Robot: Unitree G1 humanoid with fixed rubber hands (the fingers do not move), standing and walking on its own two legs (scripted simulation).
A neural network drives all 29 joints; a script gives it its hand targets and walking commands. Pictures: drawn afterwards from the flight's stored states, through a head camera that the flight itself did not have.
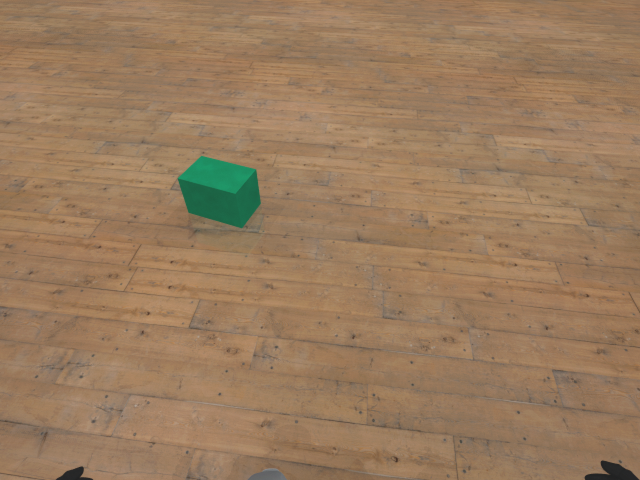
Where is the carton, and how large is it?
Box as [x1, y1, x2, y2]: [178, 156, 260, 227]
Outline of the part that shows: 201,156 178,178 188,212 242,227 260,203 255,169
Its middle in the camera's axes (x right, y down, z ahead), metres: -0.45 -0.21 +1.76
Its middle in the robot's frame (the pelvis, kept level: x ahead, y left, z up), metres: +1.40 +0.52 -0.65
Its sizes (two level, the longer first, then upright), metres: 0.284 0.184 0.200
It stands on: the floor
